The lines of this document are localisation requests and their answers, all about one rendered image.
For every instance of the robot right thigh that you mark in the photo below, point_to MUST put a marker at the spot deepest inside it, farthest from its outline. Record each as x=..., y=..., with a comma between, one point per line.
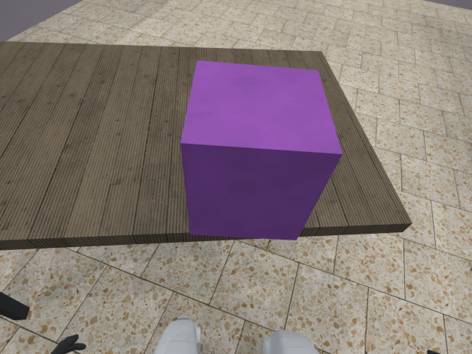
x=287, y=342

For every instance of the table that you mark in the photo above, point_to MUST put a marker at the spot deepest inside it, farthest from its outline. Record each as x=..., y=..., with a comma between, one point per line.
x=90, y=149

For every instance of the left robot hand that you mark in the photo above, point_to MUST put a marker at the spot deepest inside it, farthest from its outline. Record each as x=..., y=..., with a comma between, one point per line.
x=68, y=344

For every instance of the carton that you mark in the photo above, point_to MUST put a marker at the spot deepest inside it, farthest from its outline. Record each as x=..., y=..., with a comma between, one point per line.
x=258, y=148

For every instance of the robot left thigh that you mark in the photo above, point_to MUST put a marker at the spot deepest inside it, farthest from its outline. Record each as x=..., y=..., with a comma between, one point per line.
x=180, y=337

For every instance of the robot thigh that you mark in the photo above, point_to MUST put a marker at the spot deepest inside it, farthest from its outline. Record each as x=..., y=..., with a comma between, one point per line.
x=287, y=342
x=180, y=337

